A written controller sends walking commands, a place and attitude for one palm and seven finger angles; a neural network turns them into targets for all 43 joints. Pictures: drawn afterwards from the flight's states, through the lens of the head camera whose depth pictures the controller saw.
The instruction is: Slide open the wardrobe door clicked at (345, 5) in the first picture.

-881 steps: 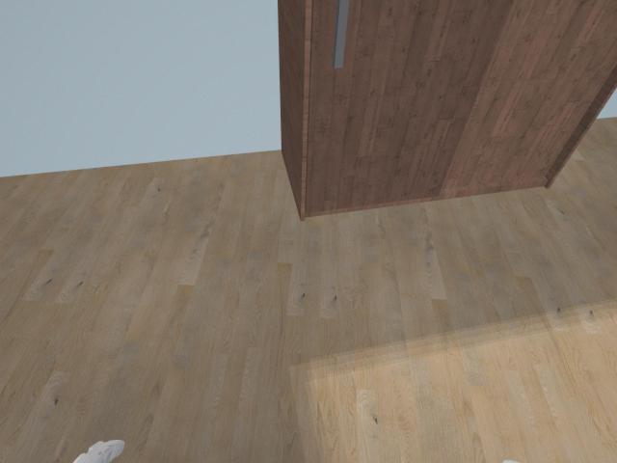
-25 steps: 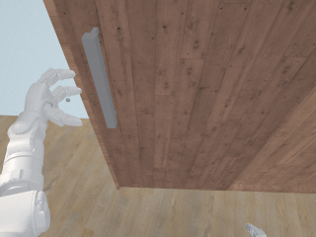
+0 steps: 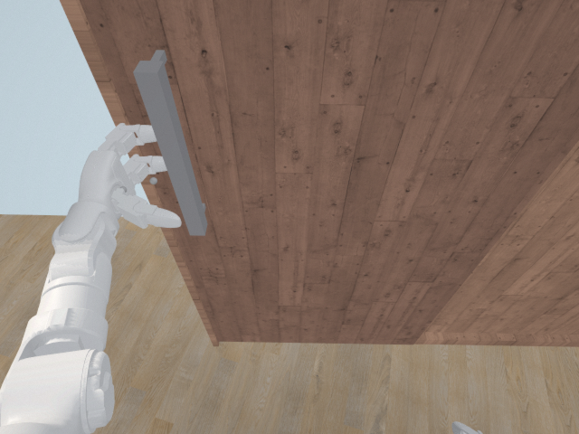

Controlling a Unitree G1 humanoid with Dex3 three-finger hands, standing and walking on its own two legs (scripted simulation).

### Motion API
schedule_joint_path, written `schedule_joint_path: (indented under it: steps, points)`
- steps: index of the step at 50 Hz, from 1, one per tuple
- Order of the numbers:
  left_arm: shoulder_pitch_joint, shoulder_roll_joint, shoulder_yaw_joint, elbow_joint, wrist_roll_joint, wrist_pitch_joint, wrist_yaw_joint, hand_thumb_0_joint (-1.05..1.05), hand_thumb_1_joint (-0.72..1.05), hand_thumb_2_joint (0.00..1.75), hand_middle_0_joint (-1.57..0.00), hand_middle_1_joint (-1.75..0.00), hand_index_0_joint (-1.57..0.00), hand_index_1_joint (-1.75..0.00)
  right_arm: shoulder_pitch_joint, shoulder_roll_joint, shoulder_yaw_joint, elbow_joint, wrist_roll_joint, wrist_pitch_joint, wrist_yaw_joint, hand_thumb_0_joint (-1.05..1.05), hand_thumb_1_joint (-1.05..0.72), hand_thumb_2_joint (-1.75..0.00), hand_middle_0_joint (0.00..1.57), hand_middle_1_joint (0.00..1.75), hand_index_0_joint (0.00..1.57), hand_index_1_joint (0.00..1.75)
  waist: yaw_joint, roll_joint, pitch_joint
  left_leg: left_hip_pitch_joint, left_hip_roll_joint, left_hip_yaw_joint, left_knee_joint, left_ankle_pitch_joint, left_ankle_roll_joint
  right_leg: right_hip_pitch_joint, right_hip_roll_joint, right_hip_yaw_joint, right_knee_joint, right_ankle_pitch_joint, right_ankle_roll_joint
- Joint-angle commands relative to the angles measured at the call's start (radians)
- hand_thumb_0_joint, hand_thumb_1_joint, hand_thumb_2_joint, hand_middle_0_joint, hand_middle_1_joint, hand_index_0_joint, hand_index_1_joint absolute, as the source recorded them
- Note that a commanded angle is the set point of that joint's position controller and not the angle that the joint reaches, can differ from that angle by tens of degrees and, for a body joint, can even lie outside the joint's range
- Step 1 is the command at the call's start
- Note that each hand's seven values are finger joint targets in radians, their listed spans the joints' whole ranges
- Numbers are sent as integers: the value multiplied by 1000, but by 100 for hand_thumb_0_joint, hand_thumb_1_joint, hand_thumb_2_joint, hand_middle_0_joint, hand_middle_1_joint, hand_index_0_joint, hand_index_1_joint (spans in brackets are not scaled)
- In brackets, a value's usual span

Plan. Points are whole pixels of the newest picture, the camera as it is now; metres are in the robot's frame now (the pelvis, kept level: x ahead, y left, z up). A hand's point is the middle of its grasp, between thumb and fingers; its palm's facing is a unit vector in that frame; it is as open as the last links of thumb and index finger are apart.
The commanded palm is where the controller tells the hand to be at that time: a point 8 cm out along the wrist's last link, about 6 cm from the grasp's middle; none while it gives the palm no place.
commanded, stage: feel for the door with the fingertips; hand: left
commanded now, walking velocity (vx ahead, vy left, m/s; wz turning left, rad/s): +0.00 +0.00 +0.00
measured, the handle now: (182, 157) +0.47 +0.17 +0.13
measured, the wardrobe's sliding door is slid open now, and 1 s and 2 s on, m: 0.00 0.00 0.00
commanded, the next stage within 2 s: slide the fingers in behind the handle in 0.14 s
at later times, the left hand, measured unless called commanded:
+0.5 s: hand (152, 178) +0.43 +0.20 +0.13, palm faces +0.00 -1.00 +0.01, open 13.7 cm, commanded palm +0.39 +0.25 +0.13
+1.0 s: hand (159, 187) +0.40 +0.18 +0.14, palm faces +0.00 -1.00 +0.00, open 14.0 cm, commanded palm +0.37 +0.23 +0.13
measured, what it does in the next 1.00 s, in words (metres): stands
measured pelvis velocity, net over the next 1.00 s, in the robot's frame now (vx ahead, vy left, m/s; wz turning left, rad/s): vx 0.00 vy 0.00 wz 0.00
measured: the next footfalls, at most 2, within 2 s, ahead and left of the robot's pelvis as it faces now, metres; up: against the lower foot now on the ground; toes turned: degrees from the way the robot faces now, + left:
none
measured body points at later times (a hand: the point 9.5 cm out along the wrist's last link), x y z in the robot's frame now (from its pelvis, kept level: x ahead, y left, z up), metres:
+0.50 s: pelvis +0.01 -0.01 +0.00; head +0.04 -0.01 +0.45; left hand +0.42 +0.25 +0.13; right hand +0.10 -0.28 -0.11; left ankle +0.04 +0.11 -0.72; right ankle -0.03 -0.11 -0.72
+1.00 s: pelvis +0.00 +0.00 +0.00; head +0.02 -0.01 +0.45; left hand +0.40 +0.24 +0.14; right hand +0.13 -0.25 -0.10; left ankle +0.04 +0.11 -0.72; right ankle -0.03 -0.11 -0.72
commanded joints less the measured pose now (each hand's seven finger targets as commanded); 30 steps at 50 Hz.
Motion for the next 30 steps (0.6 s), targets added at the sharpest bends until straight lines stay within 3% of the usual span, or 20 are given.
schedule_joint_path:
  steps: [1,3,4,7,8,10,11,13,14,16,17,23,25,26,28,29,30]
  points:
    - [-446,273,76,-232,-1,-76,37,0,-50,30,-30,-120,-30,-120,-8,-142,-55,-116,0,-42,-3,0,-90,-90,20,30,20,30,7,26,-304,285,-28,-51,-63,179,33,-31,21,31,-96,300,5]
    - [-409,266,75,-248,3,-79,40,0,-50,30,-30,-120,-30,-120,-9,-138,-56,-122,0,-40,0,0,-90,-90,20,30,20,30,14,36,-327,293,-29,-44,-57,202,32,-16,21,35,-92,329,5]
    - [-406,306,108,-226,3,-81,43,0,-50,30,-30,-120,-30,-120,-4,-142,-57,-117,-3,-37,-3,0,-90,-90,20,30,20,30,14,12,-320,272,-30,-40,-50,207,37,3,20,40,-92,346,6]
    - [-477,274,68,-224,4,-84,30,0,-50,30,-30,-120,-30,-120,-9,-137,-54,-115,2,-36,-6,0,-90,-90,20,30,20,30,-7,39,-295,272,-29,-38,-53,190,35,-25,21,42,-95,340,9]
    - [-483,302,91,-205,4,-84,28,0,-50,30,-30,-120,-30,-120,-2,-141,-56,-105,1,-33,-9,0,-90,-90,20,30,20,30,-10,23,-295,274,-27,-40,-52,193,36,-25,21,41,-98,342,9]
    - [-476,295,85,-199,-3,-85,18,0,-50,30,-30,-120,-30,-120,-2,-141,-57,-108,3,-32,-11,0,-90,-90,20,30,20,30,-7,19,-310,280,-29,-38,-48,205,37,-16,21,44,-96,361,10]
    - [-492,263,56,-196,-8,-83,11,0,-50,30,-30,-120,-30,-120,-7,-138,-53,-110,4,-34,-11,0,-90,-90,20,30,20,30,-14,26,-298,275,-31,-37,-50,190,37,-25,21,45,-100,350,11]
    - [-524,280,66,-162,-12,-82,5,0,-50,30,-30,-120,-30,-120,2,-142,-54,-98,4,-33,-14,0,-90,-90,20,30,20,30,-22,12,-295,270,-31,-38,-46,189,39,-30,19,46,-101,353,12]
    - [-491,306,95,-134,-15,-82,5,0,-50,30,-30,-120,-30,-120,12,-146,-55,-97,1,-31,-15,0,-90,-90,20,30,20,30,-13,-22,-295,252,-31,-37,-41,196,42,-10,19,47,-100,366,13]
    - [-487,309,95,-156,-15,-88,-4,0,-50,30,-30,-120,-30,-120,5,-143,-56,-103,4,-29,-14,0,-90,-90,20,30,20,30,-9,-7,-321,256,-34,-33,-40,214,41,6,15,53,-92,400,15]
    - [-472,283,77,-153,-18,-88,-10,0,-50,30,-30,-120,-30,-120,3,-140,-56,-107,3,-31,-11,0,-90,-90,20,30,20,30,-4,8,-326,262,-36,-31,-41,217,40,5,15,50,-90,405,14]
    - [-415,314,110,-200,-22,-97,-13,0,-50,30,-30,-120,-30,-120,-7,-142,-59,-123,4,-27,-7,0,-90,-90,20,30,20,30,14,14,-336,258,-35,-29,-41,226,40,23,15,52,-85,419,13]
    - [-417,294,87,-240,-19,-102,-11,0,-50,30,-30,-120,-30,-120,-13,-139,-58,-129,6,-28,-5,0,-90,-90,20,30,20,30,11,44,-337,277,-34,-32,-38,247,40,15,18,48,-80,428,9]
    - [-392,245,52,-268,-19,-99,-12,0,-50,30,-30,-120,-30,-120,-19,-134,-59,-135,6,-31,-1,0,-90,-90,20,30,20,30,12,71,-348,305,-34,-34,-39,258,37,3,21,42,-79,425,7]
    - [-374,211,27,-261,-25,-86,-9,0,-50,30,-30,-120,-30,-120,-20,-135,-60,-132,8,-31,-1,0,-90,-90,20,30,20,30,1,40,-313,305,-28,-38,-44,235,36,-26,25,34,-89,388,8]
    - [-369,215,37,-259,-34,-82,-6,0,-50,30,-30,-120,-30,-120,-15,-139,-62,-132,8,-32,-2,0,-90,-90,20,30,20,30,-1,-7,-311,294,-29,-38,-42,239,42,-9,26,32,-92,394,8]
    - [-354,225,44,-262,-36,-73,-7,0,-50,30,-30,-120,-30,-120,-24,-141,-63,-132,11,-32,-3,0,-90,-90,20,30,20,30,4,-13,-299,282,-27,-36,-48,221,40,-10,25,37,-95,388,11]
